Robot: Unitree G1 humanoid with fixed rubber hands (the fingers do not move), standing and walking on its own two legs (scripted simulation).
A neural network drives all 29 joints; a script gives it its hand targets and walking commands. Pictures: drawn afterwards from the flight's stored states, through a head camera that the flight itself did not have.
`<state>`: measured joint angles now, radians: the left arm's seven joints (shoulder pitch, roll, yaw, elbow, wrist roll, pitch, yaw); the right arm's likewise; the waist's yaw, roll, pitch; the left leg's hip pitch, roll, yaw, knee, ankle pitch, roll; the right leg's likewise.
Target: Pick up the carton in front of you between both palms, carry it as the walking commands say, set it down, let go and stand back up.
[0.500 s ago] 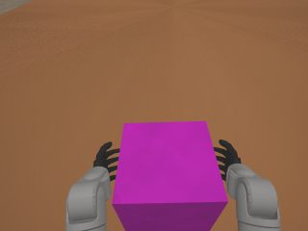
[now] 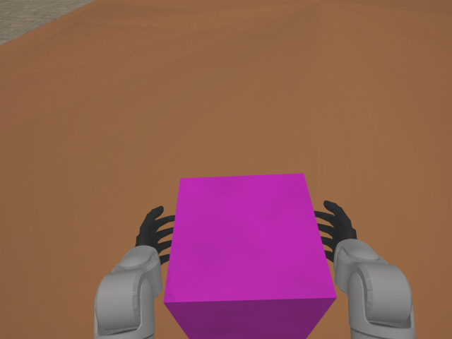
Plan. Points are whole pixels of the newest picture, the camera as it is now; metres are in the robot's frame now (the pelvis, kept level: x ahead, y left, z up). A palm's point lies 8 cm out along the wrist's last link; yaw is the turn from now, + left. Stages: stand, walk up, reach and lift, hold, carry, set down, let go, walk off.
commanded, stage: carry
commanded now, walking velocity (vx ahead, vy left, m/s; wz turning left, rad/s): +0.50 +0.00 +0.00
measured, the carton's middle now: (245, 263) +0.28 +0.00 +0.00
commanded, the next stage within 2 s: none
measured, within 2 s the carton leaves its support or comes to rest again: neither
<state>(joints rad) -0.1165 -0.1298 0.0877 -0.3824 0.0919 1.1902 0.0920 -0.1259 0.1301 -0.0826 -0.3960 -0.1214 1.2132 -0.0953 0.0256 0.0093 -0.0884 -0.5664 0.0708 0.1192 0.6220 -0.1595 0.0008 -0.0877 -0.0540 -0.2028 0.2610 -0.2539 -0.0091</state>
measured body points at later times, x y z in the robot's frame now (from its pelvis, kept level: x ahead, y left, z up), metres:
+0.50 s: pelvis +0.34 +0.01 -0.01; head +0.35 +0.01 +0.44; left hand +0.63 +0.15 +0.07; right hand +0.61 -0.16 +0.07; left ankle +0.22 +0.11 -0.75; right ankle +0.47 -0.12 -0.73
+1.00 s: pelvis +0.69 +0.01 -0.03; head +0.69 +0.01 +0.42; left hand +0.97 +0.15 +0.06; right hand +0.97 -0.15 +0.07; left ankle +0.82 +0.10 -0.75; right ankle +0.51 -0.10 -0.75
